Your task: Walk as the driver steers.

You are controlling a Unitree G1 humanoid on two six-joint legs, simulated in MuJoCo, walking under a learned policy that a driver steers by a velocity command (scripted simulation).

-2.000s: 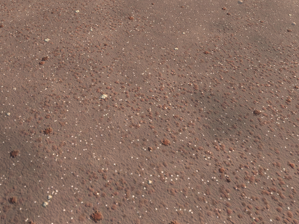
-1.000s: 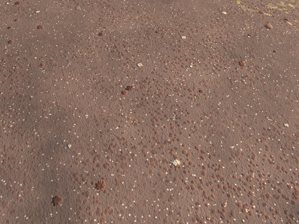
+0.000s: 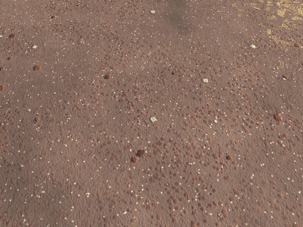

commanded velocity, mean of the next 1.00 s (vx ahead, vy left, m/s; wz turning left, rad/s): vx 0.02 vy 0.00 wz -0.34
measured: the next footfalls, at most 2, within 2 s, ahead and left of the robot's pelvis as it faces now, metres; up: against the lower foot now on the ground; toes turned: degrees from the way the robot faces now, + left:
right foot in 0.16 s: +0.06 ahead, -0.14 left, +0.00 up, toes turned -9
left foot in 0.62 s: +0.12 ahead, +0.09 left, +0.00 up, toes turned -20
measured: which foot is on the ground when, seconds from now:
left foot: down 0.00-0.16, up 0.18-0.60, down 0.62-1.00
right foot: up 0.00-0.14, down 0.16-0.62, up 0.64-0.86, down 0.88-1.00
